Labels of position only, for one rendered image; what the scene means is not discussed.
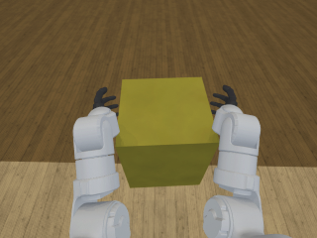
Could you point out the right robot upper arm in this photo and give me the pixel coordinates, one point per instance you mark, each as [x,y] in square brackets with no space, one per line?
[234,217]

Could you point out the left robot hand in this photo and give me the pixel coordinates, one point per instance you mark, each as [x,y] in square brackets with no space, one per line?
[99,101]

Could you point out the left robot upper arm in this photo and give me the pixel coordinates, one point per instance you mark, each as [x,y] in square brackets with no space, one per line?
[101,219]

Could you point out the robot right forearm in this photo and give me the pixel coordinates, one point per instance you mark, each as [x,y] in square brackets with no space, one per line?
[238,153]

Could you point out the robot left forearm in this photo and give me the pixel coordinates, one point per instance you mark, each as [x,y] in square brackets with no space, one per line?
[96,174]

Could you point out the carton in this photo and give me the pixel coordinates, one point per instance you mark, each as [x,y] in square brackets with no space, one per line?
[166,136]

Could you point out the right robot hand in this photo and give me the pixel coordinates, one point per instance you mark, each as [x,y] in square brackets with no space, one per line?
[229,100]

